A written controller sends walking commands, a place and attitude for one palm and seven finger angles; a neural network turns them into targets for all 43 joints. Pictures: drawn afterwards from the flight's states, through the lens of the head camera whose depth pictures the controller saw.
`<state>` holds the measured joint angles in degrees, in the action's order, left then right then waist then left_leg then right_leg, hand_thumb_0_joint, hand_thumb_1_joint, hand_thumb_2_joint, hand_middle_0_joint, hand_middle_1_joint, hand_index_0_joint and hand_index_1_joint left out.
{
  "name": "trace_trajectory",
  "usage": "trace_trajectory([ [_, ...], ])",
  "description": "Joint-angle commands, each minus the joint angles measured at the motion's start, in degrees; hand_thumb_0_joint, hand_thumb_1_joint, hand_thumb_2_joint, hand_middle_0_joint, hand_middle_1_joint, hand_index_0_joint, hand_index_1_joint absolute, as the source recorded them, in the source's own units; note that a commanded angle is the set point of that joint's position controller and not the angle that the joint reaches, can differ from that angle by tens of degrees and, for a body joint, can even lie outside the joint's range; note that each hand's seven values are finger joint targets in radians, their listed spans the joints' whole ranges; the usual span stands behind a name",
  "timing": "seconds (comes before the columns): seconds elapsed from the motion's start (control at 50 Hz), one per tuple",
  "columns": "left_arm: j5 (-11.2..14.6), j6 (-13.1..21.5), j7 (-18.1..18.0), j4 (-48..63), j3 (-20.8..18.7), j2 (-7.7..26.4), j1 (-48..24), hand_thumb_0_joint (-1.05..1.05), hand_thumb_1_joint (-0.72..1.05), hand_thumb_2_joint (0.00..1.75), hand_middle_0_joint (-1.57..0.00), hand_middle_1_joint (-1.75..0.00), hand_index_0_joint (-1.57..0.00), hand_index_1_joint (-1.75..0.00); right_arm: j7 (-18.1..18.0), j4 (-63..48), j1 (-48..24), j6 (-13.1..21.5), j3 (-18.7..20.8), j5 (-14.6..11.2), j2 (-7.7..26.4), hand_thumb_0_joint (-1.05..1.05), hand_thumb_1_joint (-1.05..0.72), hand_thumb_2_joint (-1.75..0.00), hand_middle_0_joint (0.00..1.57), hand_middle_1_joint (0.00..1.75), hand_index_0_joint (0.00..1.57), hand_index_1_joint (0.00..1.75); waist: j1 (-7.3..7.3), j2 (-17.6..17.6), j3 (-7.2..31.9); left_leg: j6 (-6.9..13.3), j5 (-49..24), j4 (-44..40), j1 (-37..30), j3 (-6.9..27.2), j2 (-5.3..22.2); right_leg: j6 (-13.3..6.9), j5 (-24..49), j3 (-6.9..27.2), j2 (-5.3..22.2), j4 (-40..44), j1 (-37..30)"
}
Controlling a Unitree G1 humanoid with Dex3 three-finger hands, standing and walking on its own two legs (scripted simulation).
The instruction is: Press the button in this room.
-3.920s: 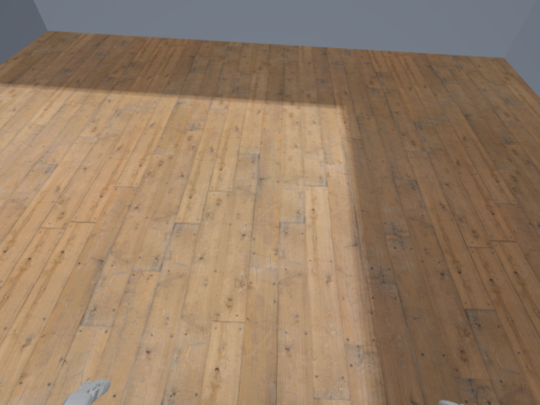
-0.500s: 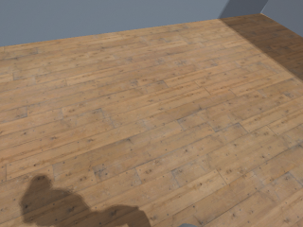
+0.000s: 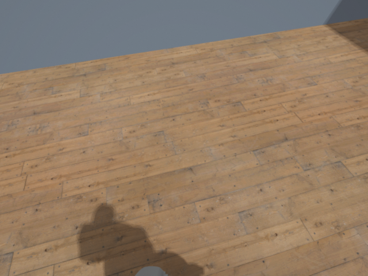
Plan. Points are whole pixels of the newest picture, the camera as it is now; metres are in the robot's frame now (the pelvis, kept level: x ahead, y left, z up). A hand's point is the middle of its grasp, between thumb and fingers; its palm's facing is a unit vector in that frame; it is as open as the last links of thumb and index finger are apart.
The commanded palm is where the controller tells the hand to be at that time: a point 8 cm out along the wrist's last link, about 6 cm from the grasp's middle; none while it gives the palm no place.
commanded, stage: turn or walk to find it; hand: left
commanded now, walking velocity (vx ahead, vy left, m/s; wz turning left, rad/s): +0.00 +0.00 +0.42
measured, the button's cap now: out of the picture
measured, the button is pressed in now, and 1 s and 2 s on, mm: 0 0 0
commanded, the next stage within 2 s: none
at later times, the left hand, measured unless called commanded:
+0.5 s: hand out of the picture +0.00 +0.29 -0.17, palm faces +0.25 -0.94 -0.24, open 7.4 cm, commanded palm none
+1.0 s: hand out of the picture -0.03 +0.21 -0.14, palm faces +0.41 -0.87 -0.28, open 7.4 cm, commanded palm none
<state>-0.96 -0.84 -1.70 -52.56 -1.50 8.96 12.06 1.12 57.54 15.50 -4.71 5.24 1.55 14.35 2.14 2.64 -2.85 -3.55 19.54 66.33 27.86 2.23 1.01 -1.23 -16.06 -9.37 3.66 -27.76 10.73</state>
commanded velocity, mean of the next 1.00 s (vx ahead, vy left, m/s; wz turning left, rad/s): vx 0.00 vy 0.00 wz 0.42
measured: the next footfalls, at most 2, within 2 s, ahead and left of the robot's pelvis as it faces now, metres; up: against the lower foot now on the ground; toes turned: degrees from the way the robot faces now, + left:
left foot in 0.22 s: +0.01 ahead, +0.15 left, +0.00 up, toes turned +11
right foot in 0.78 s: +0.03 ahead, -0.07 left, +0.00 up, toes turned +17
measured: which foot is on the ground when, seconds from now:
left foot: up 0.00-0.20, down 0.22-0.80, up 0.82-1.00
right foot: down 0.00-0.22, up 0.24-0.76, down 0.78-1.00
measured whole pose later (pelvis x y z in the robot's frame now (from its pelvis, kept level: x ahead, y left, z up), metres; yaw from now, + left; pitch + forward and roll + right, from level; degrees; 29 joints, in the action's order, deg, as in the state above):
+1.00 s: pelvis -0.04 +0.00 +0.00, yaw +25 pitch -1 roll +2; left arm -0.7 -1.0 -1.7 -52.5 -1.5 8.7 11.4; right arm 1.0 57.2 16.4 -4.5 5.4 1.6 14.7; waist 2.6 3.2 -2.6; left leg -3.3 18.4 67.2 28.8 3.1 -0.3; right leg -2.7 -15.2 -8.1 2.7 -27.1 10.7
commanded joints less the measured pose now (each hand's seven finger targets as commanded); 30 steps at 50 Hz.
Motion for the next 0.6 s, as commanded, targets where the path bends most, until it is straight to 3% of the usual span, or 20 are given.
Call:
trace_trajectory([
  [0.0,-0.52,1.32,-0.55,2.86,-3.28,12.06,1.53,0.00,0.90,0.90,-0.20,-0.30,-0.20,-0.30,-0.22,-4.20,-3.55,1.07,0.20,-0.28,2.96,0.00,-0.90,-0.90,0.20,0.30,0.20,0.30,-2.86,-11.48,-0.47,-1.00,3.21,-5.34,2.45,-2.02,1.75,-6.10,11.54,9.46,15.61,11.04,-1.90],
  [0.1,-1.00,0.94,-0.30,0.82,-4.28,14.65,5.01,0.00,0.90,0.90,-0.20,-0.30,-0.20,-0.30,-0.46,-5.48,-6.75,2.47,-1.00,-1.02,1.43,0.00,-0.90,-0.90,0.20,0.30,0.20,0.30,-5.10,-14.27,3.65,-0.12,7.22,-23.51,-4.51,-6.51,0.82,-6.86,29.15,6.88,17.06,3.49,-7.13],
  [0.14,-0.76,0.71,-0.21,0.22,-4.35,15.04,4.09,0.00,0.90,0.90,-0.20,-0.30,-0.20,-0.30,-0.66,-4.83,-3.92,2.87,-0.97,-1.07,1.76,0.00,-0.90,-0.90,0.20,0.30,0.20,0.30,-3.27,-14.30,5.31,0.51,1.25,-31.39,-10.10,-7.91,0.14,-4.65,29.22,4.84,16.56,0.05,-5.41],
  [0.16,-0.37,0.48,-0.08,0.17,-4.26,14.33,3.23,0.00,0.90,0.90,-0.20,-0.30,-0.20,-0.30,-0.61,-4.44,-2.00,3.22,-0.85,-1.01,2.63,0.00,-0.90,-0.90,0.20,0.30,0.20,0.30,-2.00,-11.49,5.98,1.05,-5.42,-39.04,-15.24,-7.35,0.25,-2.21,26.57,2.68,14.97,-3.92,-3.00],
  [0.18,0.17,0.09,0.02,0.73,-4.05,12.75,3.72,0.00,0.90,0.90,-0.20,-0.30,-0.20,-0.30,-0.58,-3.84,0.78,3.89,-0.25,-0.80,5.75,0.00,-0.90,-0.90,0.20,0.30,0.20,0.30,-0.42,-3.34,8.45,2.25,-15.52,-44.71,-23.97,-3.08,4.26,0.83,17.56,0.03,12.35,-11.65,3.38],
  [0.2,0.52,-0.20,0.36,2.85,-3.17,8.73,3.65,0.00,0.90,0.90,-0.20,-0.30,-0.20,-0.30,-0.86,-3.96,2.90,4.36,1.06,-0.40,11.45,0.00,-0.90,-0.90,0.20,0.30,0.20,0.30,0.55,14.73,8.42,8.62,-37.43,-45.84,-30.79,16.05,18.90,5.40,-12.10,-1.94,4.54,-22.87,19.17],
  [0.22,0.02,-0.91,0.01,3.93,-2.42,8.54,-0.10,0.00,0.90,0.90,-0.20,-0.30,-0.20,-0.30,-1.33,-3.16,5.20,3.71,1.46,-0.53,13.69,0.00,-0.90,-0.90,0.20,0.30,0.20,0.30,2.16,12.83,8.15,13.86,-44.37,-46.02,-26.43,17.24,23.10,5.30,-22.22,3.58,2.83,-31.00,18.86],
  [0.24,-0.12,-1.48,-0.14,3.17,-2.75,8.77,-1.44,0.00,0.90,0.90,-0.20,-0.30,-0.20,-0.30,-1.80,-2.79,3.60,3.77,1.00,-0.27,11.91,0.00,-0.90,-0.90,0.20,0.30,0.20,0.30,1.59,10.57,6.35,13.80,-36.78,-47.09,-22.53,13.53,20.62,4.73,-19.34,6.65,3.73,-34.43,18.13],
  [0.26,-0.13,-1.69,0.09,2.62,-3.04,8.80,-1.99,0.00,0.90,0.90,-0.20,-0.30,-0.20,-0.30,-2.27,-3.76,0.59,3.92,0.57,-0.24,10.12,0.00,-0.90,-0.90,0.20,0.30,0.20,0.30,0.72,10.95,3.85,13.23,-31.78,-47.87,-19.96,13.51,18.22,4.86,-15.55,7.70,4.13,-36.29,19.82],
  [0.28,-0.12,-1.57,0.52,1.97,-3.28,9.37,-1.98,0.00,0.90,0.90,-0.20,-0.30,-0.20,-0.30,-2.48,-4.66,-2.35,3.93,0.06,-0.20,9.01,0.00,-0.90,-0.90,0.20,0.30,0.20,0.30,-0.28,9.06,1.93,12.59,-30.18,-47.76,-19.08,11.59,15.99,5.04,-11.79,8.11,3.96,-37.40,20.43],
  [0.32,-0.13,-1.22,0.97,0.61,-3.26,9.28,0.15,0.00,0.90,0.90,-0.20,-0.30,-0.20,-0.30,-2.62,-5.35,-3.73,4.47,-0.56,-0.43,7.98,0.00,-0.90,-0.90,0.20,0.30,0.20,0.30,-1.45,6.46,2.80,11.49,-35.05,-47.03,-21.59,8.35,12.81,5.58,-7.59,7.91,3.10,-37.90,20.51],
  [0.36,-0.01,-1.15,0.96,0.12,-3.30,9.33,1.05,0.00,0.90,0.90,-0.20,-0.30,-0.20,-0.30,-2.69,-5.38,-3.05,4.78,-0.53,-0.68,7.73,0.00,-0.90,-0.90,0.20,0.30,0.20,0.30,-1.60,4.55,4.12,11.51,-37.60,-46.92,-23.23,7.38,12.17,6.13,-5.98,7.98,2.84,-37.11,19.93],
  [0.44,0.03,-1.32,0.63,1.13,-3.20,9.19,-0.45,0.00,0.90,0.90,-0.20,-0.30,-0.20,-0.30,-2.60,-5.41,-1.22,4.74,-0.21,-0.61,7.97,0.00,-0.90,-0.90,0.20,0.30,0.20,0.30,-0.87,3.76,4.99,12.56,-36.78,-47.00,-25.15,10.24,12.30,6.95,-5.98,8.58,2.30,-33.67,19.82],
  [0.58,0.27,-1.16,0.38,3.74,-2.87,8.26,-5.35,0.00,0.90,0.90,-0.20,-0.30,-0.20,-0.30,-2.36,-5.28,0.44,4.13,0.36,-0.05,8.26,0.00,-0.90,-0.90,0.20,0.30,0.20,0.30,0.54,4.40,4.36,14.25,-30.69,-47.19,-22.83,16.89,12.52,6.31,-9.73,9.21,0.69,-24.52,16.78],
])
